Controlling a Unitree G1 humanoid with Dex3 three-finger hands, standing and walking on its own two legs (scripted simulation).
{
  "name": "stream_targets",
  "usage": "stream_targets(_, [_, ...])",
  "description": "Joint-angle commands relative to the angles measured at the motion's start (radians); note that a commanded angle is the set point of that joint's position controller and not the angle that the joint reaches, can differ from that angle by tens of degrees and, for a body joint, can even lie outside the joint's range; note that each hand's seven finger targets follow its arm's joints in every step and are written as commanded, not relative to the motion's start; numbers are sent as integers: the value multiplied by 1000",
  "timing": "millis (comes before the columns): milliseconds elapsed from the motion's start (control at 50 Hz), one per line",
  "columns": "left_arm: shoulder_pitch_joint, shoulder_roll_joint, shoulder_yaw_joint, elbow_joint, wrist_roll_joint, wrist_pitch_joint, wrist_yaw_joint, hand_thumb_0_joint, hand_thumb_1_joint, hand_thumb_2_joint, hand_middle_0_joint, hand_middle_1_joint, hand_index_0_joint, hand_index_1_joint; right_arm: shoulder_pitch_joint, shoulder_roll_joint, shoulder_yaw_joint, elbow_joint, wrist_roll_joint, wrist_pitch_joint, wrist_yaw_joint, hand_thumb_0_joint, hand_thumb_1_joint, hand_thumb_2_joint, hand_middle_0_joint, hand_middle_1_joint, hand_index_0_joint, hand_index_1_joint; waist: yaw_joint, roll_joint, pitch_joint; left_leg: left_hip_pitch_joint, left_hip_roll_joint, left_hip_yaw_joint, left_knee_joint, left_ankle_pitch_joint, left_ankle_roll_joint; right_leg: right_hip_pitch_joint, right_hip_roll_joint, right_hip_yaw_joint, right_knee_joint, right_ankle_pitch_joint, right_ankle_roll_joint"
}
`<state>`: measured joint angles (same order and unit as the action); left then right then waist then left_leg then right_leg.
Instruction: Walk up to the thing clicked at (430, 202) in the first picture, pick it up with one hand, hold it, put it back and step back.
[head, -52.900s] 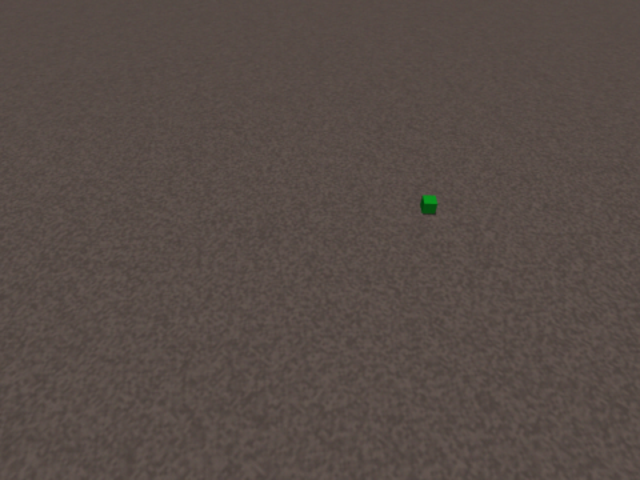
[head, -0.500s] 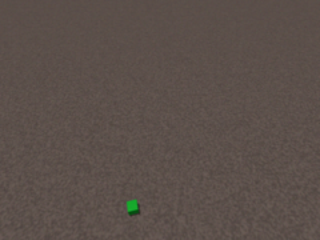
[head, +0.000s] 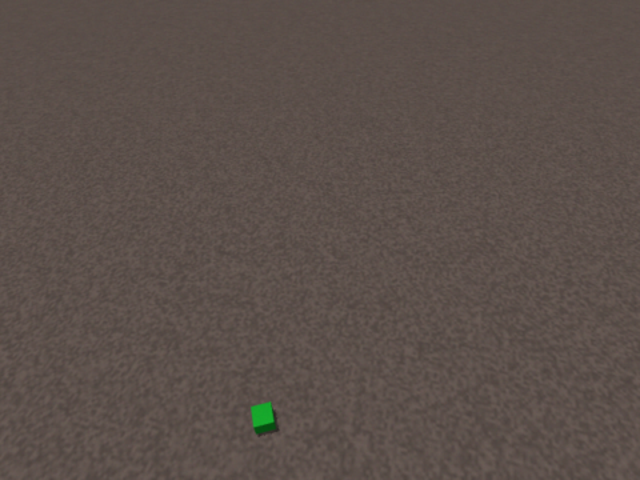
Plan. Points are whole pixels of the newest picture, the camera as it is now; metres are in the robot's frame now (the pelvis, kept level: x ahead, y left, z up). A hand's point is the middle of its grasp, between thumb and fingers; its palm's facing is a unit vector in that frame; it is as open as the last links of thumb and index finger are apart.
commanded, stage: stand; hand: left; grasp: from above
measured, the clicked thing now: (263, 417) +0.46 +0.20 -0.75
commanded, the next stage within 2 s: step back in 0.18 s
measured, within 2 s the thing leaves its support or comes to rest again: neither
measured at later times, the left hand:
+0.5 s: hand out of the picture +0.09 +0.31 -0.18, palm faces +0.01 -0.93 -0.37, open 7.4 cm
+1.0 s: hand out of the picture -0.04 +0.30 -0.16, palm faces -0.07 -0.92 -0.39, open 7.4 cm
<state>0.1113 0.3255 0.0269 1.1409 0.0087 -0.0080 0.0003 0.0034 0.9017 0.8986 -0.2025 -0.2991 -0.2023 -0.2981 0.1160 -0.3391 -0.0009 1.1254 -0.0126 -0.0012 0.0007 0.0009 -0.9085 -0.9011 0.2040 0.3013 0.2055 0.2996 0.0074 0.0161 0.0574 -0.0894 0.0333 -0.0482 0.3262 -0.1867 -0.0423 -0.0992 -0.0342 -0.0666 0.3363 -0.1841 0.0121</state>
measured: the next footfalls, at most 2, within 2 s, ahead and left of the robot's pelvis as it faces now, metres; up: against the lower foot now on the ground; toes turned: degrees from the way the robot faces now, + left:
right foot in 0.86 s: -0.10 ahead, -0.07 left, +0.00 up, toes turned -2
left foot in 1.20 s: -0.17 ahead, +0.18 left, +0.00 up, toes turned -4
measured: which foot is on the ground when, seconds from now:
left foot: down 0.00-0.90, up 0.92-1.00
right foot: down 0.00-0.46, up 0.48-0.84, down 0.86-1.00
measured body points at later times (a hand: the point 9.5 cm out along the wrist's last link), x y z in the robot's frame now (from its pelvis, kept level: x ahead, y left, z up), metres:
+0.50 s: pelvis -0.05 +0.05 -0.03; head +0.02 +0.07 +0.41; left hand +0.09 +0.36 -0.16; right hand +0.02 -0.29 -0.14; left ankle -0.05 +0.15 -0.75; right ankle +0.00 -0.12 -0.74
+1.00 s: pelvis -0.15 +0.05 -0.02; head -0.10 +0.04 +0.42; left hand -0.04 +0.35 -0.14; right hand -0.06 -0.27 -0.15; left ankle -0.13 +0.17 -0.69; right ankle -0.14 -0.07 -0.75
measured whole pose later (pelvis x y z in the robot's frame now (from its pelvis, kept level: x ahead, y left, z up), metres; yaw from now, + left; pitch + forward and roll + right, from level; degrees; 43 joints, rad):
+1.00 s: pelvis -0.15 +0.05 -0.02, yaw -5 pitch -3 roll +1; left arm 0.17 0.34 0.07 0.87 0.02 0.03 0.00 0.00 0.90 0.90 -0.20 -0.30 -0.20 -0.30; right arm 0.12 -0.38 -0.05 0.88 0.01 0.06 -0.01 0.00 -0.91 -0.90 0.21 0.30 0.21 0.30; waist 0.01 0.02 0.18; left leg -0.46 -0.10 -0.10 1.06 -0.49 0.00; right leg -0.28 0.01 0.04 0.63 -0.31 -0.02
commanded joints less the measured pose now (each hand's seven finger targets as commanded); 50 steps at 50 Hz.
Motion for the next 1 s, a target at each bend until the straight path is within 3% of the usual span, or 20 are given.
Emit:
stream_targets(0, [-40,217,37,-58,4,-22,14,0,900,900,-200,-300,-200,-300,-33,-205,-37,-55,-3,-22,-16,0,-900,-900,200,300,200,300,-2,-17,-70,-35,91,-54,-37,148,57,41,-109,95,-57,127,-24])
stream_targets(140, [-37,220,36,-59,3,-21,11,0,900,900,-200,-300,-200,-300,-31,-204,-38,-54,-4,-21,-13,0,-900,-900,200,300,200,300,-1,-6,-53,-49,87,-58,-53,98,55,27,-106,96,-62,72,-27])
stream_targets(160, [-40,297,84,-78,-16,-13,16,0,900,900,-200,-300,-200,-300,-69,-261,-60,-78,8,-5,-5,0,-900,-900,200,300,200,300,0,-27,50,-131,63,-60,74,264,77,-48,-106,120,10,266,-41])
stream_targets(220, [-25,300,97,-131,-18,-7,23,0,900,900,-200,-300,-200,-300,-18,-233,-65,-116,23,9,-3,0,-900,-900,200,300,200,300,-15,-66,-100,-105,9,-1,257,276,76,-4,-175,157,44,416,-124])
stream_targets(300, [-139,323,108,-234,16,6,29,0,900,900,-200,-300,-200,-300,66,-217,-85,-160,15,48,7,0,-900,-900,200,300,200,300,-47,-212,-99,-179,-42,-37,587,-351,89,-146,-356,269,33,355,-270])
stream_targets(360, [-151,301,98,-266,22,14,32,0,900,900,-200,-300,-200,-300,88,-222,-93,-181,17,46,10,0,-900,-900,200,300,200,300,-40,-205,-87,-210,-41,-12,505,-273,88,-141,-285,202,131,379,-220])
stream_targets(400, [-163,292,90,-287,10,29,30,0,900,900,-200,-300,-200,-300,140,-223,-101,-173,1,31,5,0,-900,-900,200,300,200,300,-62,-150,-101,-166,-33,28,213,-11,77,-118,-216,149,255,298,-145])
stream_targets(420, [-121,256,83,-293,0,42,26,0,900,900,-200,-300,-200,-300,112,-243,-108,-185,-15,24,2,0,-900,-900,200,300,200,300,-37,-26,-85,-140,20,-45,92,216,81,-152,-126,96,359,172,-104])
stream_targets(440, [-83,196,72,-307,-13,51,28,0,900,900,-200,-300,-200,-300,93,-324,-126,-210,-39,14,-1,0,-900,-900,200,300,200,300,-17,175,-95,-65,212,-324,39,469,132,-306,39,85,527,-171,-57])
stream_targets(460, [-75,212,76,-303,-10,60,41,0,900,900,-200,-300,-200,-300,72,-394,-138,-227,-26,11,-2,0,-900,-900,200,300,200,300,-30,183,-107,-78,273,-366,66,639,214,-342,132,197,658,-476,-45])
stream_targets(480, [-75,225,77,-294,-2,62,52,0,900,900,-200,-300,-200,-300,52,-405,-142,-244,-23,11,-5,0,-900,-900,200,300,200,300,-48,208,-125,-103,309,-429,44,580,248,-353,149,266,757,-512,-46])
stream_targets(540, [-5,236,79,-272,-18,60,53,0,900,900,-200,-300,-200,-300,-41,-287,-115,-278,-27,9,-28,0,-900,-900,200,300,200,300,21,138,-126,17,200,-203,150,565,241,-443,124,277,874,-339,-42])
stream_targets(700, [-6,231,90,-329,1,42,34,0,900,900,-200,-300,-200,-300,80,-279,-120,-309,-11,10,-41,0,-900,-900,200,300,200,300,-55,119,-112,114,251,-210,176,565,307,-392,88,190,641,-349,14])
stream_targets(780, [63,218,95,-320,9,30,22,0,900,900,-200,-300,-200,-300,27,-291,-119,-335,-8,18,-35,0,-900,-900,200,300,200,300,-31,115,-149,23,218,-173,206,352,266,-233,52,115,341,-252,-16])
stream_targets(840, [142,242,107,-292,28,12,22,0,900,900,-200,-300,-200,-300,-3,-266,-106,-338,12,27,-24,0,-900,-900,200,300,200,300,7,40,-153,-203,146,-109,286,133,161,-1,6,152,105,43,-65])
stream_targets(860, [122,319,126,-313,30,9,20,0,900,900,-200,-300,-200,-300,-9,-239,-97,-352,18,28,-19,0,-900,-900,200,300,200,300,4,-137,-109,-366,20,-40,406,-66,86,-14,-159,407,66,62,-159])
stream_targets(880, [67,397,138,-340,22,14,17,0,900,900,-200,-300,-200,-300,-57,-230,-104,-347,20,35,-27,0,-900,-900,200,300,200,300,39,-308,-45,-345,-125,26,663,-401,52,-207,-353,608,-34,101,-333])
stream_targets(900, [27,377,136,-377,32,6,18,0,900,900,-200,-300,-200,-300,-33,-251,-109,-330,11,40,-28,0,-900,-900,200,300,200,300,27,-239,-2,-322,-125,-92,831,-448,41,-278,-380,638,-26,173,-352])
stream_targets(940, [-42,294,115,-395,16,7,29,0,900,900,-200,-300,-200,-300,45,-236,-101,-297,23,38,-24,0,-900,-900,200,300,200,300,-25,-114,-8,-355,-156,-139,893,-332,41,-223,-233,388,50,287,-269])
stream_targets(980, [-46,278,116,-412,24,11,32,0,900,900,-200,-300,-200,-300,66,-236,-93,-298,20,26,-29,0,-900,-900,200,300,200,300,-15,-154,-39,-371,-158,-99,871,-306,31,-152,-184,306,88,314,-231])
